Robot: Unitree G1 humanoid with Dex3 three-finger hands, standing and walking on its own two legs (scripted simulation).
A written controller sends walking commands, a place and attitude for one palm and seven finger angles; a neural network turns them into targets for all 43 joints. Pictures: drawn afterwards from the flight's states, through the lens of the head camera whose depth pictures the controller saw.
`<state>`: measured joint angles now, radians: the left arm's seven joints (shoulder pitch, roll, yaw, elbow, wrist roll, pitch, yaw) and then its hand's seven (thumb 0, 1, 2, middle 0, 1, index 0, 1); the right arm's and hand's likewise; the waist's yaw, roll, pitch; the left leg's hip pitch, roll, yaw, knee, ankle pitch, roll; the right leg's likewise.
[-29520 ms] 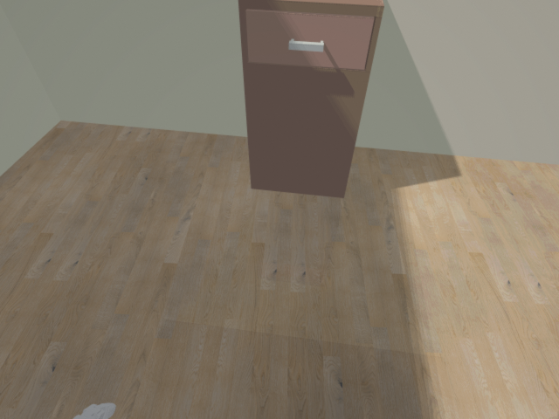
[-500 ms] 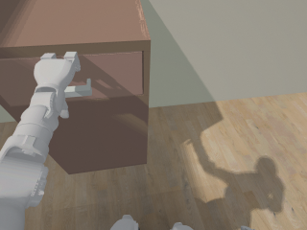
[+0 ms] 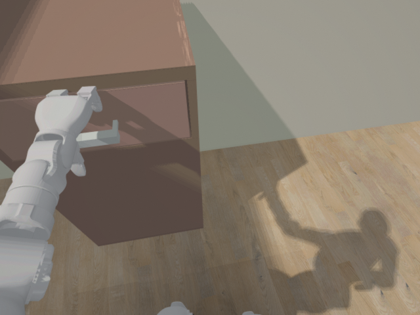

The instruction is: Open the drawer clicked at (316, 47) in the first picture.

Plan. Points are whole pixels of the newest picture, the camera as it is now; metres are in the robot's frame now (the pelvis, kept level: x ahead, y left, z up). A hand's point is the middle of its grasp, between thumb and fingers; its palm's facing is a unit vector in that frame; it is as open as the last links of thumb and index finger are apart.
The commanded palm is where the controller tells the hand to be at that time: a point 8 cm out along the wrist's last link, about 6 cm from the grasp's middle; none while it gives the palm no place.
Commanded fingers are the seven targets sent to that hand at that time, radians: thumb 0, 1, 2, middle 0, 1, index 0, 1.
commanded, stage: lift the fingers back up to retry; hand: left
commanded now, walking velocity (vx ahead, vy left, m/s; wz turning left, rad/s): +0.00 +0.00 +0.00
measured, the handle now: (90, 133) +0.50 +0.27 +0.04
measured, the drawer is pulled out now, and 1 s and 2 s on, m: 0.00 0.00 0.00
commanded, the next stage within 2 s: re-aim the fingers above the handle in 0.14 s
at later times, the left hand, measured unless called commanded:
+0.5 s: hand (78, 130) +0.45 +0.26 +0.09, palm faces +0.00 +0.00 -1.00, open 13.6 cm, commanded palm +0.45 +0.32 +0.14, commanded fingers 0.00 -0.50 0.30 -0.30 -1.20 -0.30 -1.20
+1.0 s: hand (78, 130) +0.45 +0.26 +0.09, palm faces -0.01 +0.00 -1.00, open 13.6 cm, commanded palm +0.45 +0.32 +0.13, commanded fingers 0.00 -0.50 0.30 -0.30 -1.20 -0.30 -1.20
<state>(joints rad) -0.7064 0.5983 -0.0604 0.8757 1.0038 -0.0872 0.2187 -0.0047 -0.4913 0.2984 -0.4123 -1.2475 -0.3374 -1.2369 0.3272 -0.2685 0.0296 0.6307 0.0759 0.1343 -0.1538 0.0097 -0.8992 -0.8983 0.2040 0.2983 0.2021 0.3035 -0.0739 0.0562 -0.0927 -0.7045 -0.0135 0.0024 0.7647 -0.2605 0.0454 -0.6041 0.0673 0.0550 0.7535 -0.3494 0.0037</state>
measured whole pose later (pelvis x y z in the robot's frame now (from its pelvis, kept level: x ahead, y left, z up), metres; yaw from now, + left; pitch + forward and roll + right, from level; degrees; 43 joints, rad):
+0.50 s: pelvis +0.04 -0.03 +0.01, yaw +2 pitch +11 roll -1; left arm -0.63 0.59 -0.06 0.81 0.98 -0.11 0.18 0.00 -0.49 0.30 -0.44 -1.22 -0.36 -1.25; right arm 0.23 -0.27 0.02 0.63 0.08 0.15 -0.15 0.01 -0.90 -0.90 0.20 0.30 0.20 0.30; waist -0.02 0.05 -0.11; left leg -0.62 -0.01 -0.04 0.71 -0.29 0.01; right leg -0.51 0.08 0.02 0.69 -0.38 -0.04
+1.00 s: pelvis +0.03 -0.03 +0.01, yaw +2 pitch +12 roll -1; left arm -0.62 0.62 -0.02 0.82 0.97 -0.16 0.17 0.00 -0.49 0.30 -0.44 -1.22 -0.35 -1.24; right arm 0.28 -0.29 0.00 0.65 0.08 0.17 -0.14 0.01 -0.90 -0.90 0.20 0.30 0.20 0.30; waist -0.04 0.06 -0.12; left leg -0.65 0.00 -0.04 0.73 -0.29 0.01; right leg -0.54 0.08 0.01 0.72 -0.39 -0.05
